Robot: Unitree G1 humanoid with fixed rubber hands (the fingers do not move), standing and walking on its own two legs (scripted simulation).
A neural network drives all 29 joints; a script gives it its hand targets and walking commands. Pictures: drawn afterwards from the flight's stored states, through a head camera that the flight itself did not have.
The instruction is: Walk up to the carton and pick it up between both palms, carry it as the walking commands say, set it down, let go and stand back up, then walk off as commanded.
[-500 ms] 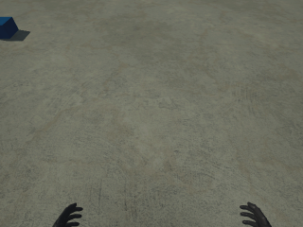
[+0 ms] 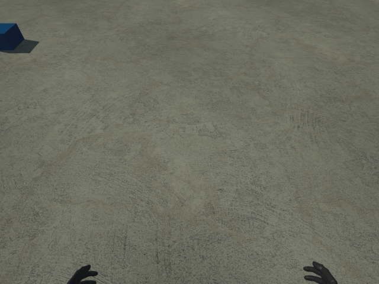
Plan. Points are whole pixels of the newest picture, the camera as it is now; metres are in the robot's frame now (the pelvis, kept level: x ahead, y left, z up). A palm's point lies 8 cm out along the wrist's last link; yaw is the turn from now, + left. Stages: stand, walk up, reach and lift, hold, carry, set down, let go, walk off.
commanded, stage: walk up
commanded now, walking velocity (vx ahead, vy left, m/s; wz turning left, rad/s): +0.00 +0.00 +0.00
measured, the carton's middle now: (5, 36) +2.58 +2.16 -0.66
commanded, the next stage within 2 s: none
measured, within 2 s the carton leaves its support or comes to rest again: neither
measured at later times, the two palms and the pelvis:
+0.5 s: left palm out of the picture +0.04 +0.44 -0.06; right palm (311, 244) +0.23 -0.24 -0.03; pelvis +0.04 +0.09 +0.01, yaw +5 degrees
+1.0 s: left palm out of the picture +0.31 +0.58 -0.06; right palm (242, 217) +0.29 -0.11 -0.05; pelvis +0.23 +0.22 +0.02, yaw +5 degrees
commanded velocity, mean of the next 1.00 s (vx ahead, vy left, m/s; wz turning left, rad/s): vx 0.00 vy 0.00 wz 0.00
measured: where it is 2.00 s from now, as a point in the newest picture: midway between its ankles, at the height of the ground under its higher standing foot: (128, 186)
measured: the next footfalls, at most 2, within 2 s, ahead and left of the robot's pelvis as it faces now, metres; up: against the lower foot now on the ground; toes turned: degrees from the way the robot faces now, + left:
left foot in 0.58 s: +0.19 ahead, +0.28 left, +0.00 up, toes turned +6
right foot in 1.12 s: +0.48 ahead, +0.10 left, +0.00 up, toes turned +1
